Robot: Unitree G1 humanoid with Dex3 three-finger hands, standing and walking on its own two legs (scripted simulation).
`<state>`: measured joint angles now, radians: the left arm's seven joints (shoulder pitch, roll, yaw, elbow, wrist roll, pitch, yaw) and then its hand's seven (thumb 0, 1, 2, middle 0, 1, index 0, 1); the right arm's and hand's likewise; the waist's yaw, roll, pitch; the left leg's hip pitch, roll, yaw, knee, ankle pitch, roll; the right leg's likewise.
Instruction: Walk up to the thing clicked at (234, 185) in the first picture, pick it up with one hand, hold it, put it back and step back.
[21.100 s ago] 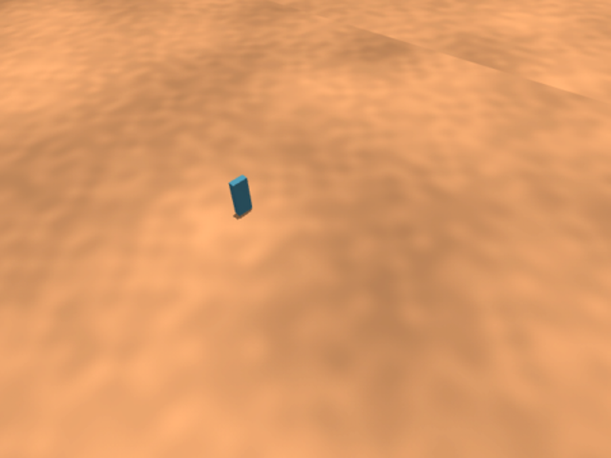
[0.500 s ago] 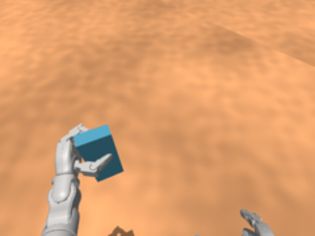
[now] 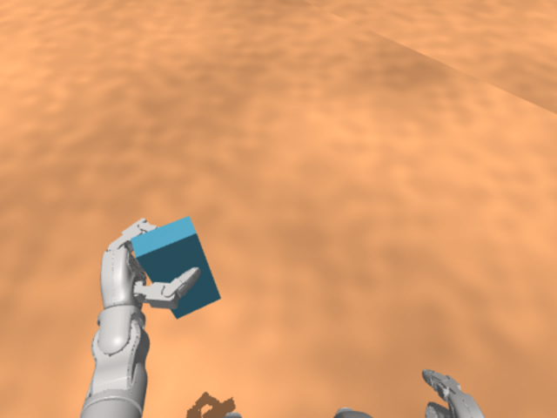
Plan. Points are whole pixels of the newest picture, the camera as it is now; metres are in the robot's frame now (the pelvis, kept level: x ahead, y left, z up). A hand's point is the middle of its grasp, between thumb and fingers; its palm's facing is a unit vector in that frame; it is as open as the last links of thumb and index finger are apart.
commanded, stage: crouch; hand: left
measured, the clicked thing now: (182, 272) +0.33 +0.16 +0.01
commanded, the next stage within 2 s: lower in 1.74 s
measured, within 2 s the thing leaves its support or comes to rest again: neither
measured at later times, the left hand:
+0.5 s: hand (188, 306) +0.37 +0.20 -0.21, palm faces +0.23 -0.97 -0.02, open 8.1 cm
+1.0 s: hand (196, 330) +0.38 +0.22 -0.40, palm faces +0.25 -0.97 -0.01, open 8.2 cm
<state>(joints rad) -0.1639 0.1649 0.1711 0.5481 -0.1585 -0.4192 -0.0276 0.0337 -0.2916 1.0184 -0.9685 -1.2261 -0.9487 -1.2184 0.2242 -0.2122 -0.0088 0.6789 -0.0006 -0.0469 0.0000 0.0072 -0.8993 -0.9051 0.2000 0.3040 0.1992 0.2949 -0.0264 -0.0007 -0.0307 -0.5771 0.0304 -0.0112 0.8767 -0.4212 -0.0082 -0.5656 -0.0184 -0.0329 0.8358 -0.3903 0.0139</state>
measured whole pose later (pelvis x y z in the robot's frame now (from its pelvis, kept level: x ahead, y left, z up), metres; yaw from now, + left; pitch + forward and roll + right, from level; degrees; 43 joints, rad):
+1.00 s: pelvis -0.08 +0.00 -0.36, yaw -4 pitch +31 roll -5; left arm -0.69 0.44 0.52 1.18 -0.08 -0.81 -0.10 0.03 -0.32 1.06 -0.96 -1.26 -0.94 -1.26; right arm 0.09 -0.27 0.06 0.74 -0.12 -0.01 0.09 0.00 -0.93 -0.91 0.20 0.30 0.20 0.29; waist -0.16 -0.03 -0.10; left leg -2.12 0.01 -0.10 2.27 -0.70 -0.03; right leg -2.10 -0.02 -0.06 2.20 -0.65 0.00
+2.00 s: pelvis -0.09 +0.01 -0.43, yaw -9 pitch +24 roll -11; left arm -0.68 0.60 0.57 1.23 -0.09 -0.86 -0.09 0.02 -0.31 1.04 -0.97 -1.24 -0.95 -1.23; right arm 0.00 -0.33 0.24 0.69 -0.22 0.04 0.13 0.00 -0.93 -0.91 0.20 0.30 0.20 0.30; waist -0.22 -0.10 0.11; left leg -2.27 0.00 -0.22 2.55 -0.70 -0.02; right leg -2.19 0.00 -0.14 2.39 -0.62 0.03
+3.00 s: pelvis -0.09 +0.02 -0.44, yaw -14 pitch +16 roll -16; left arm -0.68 0.81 0.60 1.41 -0.07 -1.03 -0.01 0.02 -0.29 1.03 -0.96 -1.25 -0.94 -1.24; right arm -0.12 -0.37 0.45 0.60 -0.33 0.03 0.14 0.00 -0.91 -0.90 0.20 0.30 0.20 0.30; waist -0.27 -0.24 0.28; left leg -2.23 0.00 -0.33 2.65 -0.72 -0.01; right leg -2.11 0.04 -0.23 2.39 -0.59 0.06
